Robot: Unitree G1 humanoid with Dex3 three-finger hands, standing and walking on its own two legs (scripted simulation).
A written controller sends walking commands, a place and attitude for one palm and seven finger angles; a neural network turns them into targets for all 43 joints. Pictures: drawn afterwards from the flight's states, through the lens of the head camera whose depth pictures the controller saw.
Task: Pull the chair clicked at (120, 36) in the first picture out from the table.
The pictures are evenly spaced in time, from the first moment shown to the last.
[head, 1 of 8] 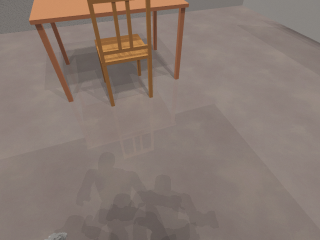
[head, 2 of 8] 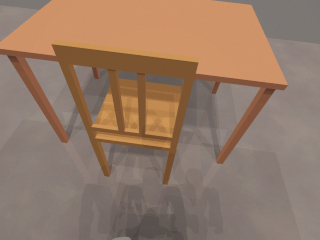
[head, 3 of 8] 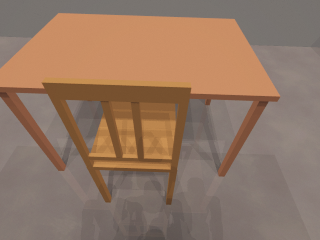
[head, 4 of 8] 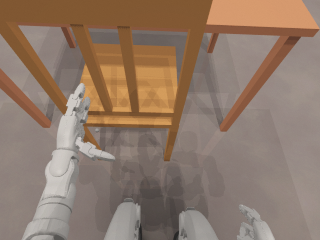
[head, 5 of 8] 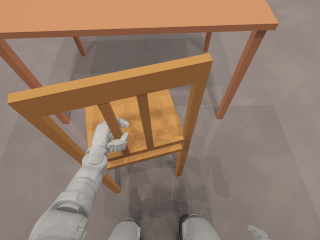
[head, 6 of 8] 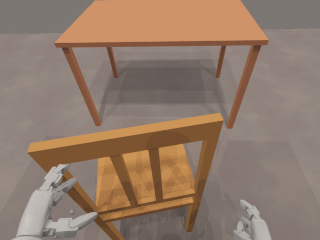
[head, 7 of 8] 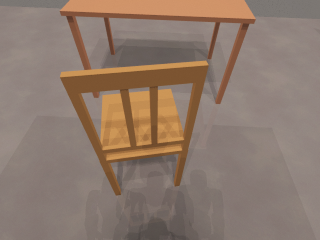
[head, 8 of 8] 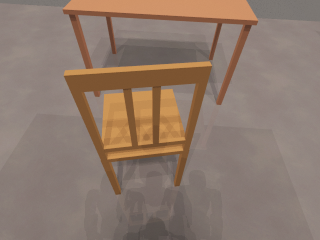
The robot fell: no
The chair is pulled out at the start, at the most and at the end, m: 0.00 0.63 0.62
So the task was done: yes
